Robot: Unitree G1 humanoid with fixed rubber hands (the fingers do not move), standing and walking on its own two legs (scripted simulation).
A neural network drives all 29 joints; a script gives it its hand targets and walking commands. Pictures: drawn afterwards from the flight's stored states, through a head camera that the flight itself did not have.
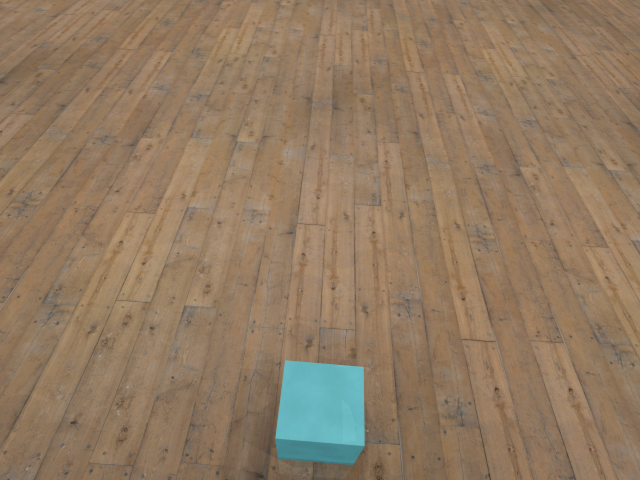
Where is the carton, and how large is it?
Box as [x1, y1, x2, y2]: [275, 360, 364, 464]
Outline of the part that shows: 285,360 275,437 278,458 352,464 364,445 363,367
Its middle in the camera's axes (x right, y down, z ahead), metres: +0.00 +0.50 +1.07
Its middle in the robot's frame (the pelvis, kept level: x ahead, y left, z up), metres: +0.39 -0.02 -0.67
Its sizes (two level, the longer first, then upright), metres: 0.215 0.194 0.228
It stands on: the floor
